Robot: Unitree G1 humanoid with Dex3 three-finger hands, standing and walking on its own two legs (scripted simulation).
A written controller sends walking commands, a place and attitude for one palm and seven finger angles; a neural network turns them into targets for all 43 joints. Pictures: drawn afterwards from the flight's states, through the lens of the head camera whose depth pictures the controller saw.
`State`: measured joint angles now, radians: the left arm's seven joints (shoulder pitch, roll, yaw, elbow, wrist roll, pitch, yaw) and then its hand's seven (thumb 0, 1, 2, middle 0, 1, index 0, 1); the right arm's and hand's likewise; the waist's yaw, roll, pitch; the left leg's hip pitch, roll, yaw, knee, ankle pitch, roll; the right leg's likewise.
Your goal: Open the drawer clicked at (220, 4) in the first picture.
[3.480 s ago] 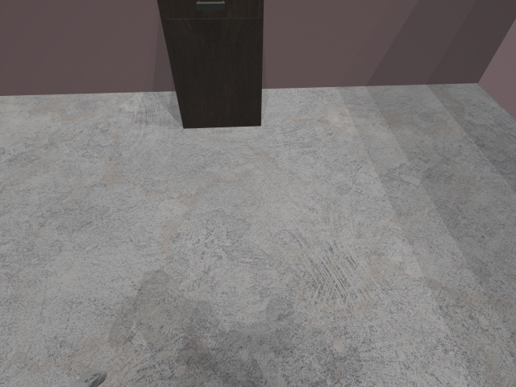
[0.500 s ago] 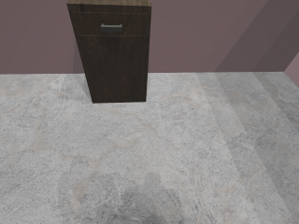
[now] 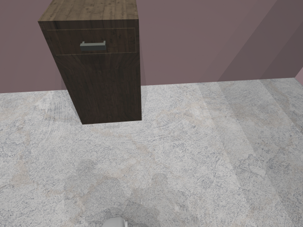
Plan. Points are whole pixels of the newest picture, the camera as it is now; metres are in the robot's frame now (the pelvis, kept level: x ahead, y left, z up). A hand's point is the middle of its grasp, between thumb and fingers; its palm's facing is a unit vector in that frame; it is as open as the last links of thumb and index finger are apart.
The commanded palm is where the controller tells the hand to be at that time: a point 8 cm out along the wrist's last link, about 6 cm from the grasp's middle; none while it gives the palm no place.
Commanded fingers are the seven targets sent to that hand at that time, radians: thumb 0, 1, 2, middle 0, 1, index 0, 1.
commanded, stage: walk to a spot facing it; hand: left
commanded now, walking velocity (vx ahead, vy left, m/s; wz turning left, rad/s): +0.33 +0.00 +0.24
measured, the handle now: (93, 44) +1.00 +0.35 -0.04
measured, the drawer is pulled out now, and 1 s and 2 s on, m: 0.00 0.00 0.00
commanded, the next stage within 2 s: take the last steps up to it in 0.12 s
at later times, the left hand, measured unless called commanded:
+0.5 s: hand (80, 201) +0.23 +0.24 -0.17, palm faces +0.09 -0.98 -0.17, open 7.4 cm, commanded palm none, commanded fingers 0.00 0.90 0.90 -0.20 -0.30 -0.20 -0.30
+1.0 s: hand (99, 170) +0.33 +0.20 -0.16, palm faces +0.18 -0.96 -0.20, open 7.2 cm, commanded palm none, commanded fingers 0.00 0.90 0.90 -0.20 -0.30 -0.20 -0.30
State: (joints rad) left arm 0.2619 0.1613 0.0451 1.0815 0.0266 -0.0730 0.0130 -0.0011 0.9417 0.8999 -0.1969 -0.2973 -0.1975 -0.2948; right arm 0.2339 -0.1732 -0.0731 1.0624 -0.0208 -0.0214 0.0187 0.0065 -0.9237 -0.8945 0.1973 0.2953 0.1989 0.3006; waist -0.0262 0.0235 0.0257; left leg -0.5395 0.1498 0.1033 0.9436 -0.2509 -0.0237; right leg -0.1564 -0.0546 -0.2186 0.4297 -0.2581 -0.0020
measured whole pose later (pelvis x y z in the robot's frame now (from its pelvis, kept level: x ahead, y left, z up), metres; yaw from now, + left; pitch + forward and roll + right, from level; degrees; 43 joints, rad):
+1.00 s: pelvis +0.35 +0.03 +0.01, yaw +7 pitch -1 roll -1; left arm 0.31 0.14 0.04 1.08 0.02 -0.07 0.01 -0.01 0.94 0.90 -0.20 -0.30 -0.20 -0.29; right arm 0.24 -0.19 -0.08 1.06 -0.02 -0.01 0.02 0.00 -0.92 -0.89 0.20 0.30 0.20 0.30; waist 0.00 0.03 0.01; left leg -0.49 0.13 0.08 0.86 -0.25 -0.02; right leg -0.13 -0.04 -0.20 0.37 -0.23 -0.02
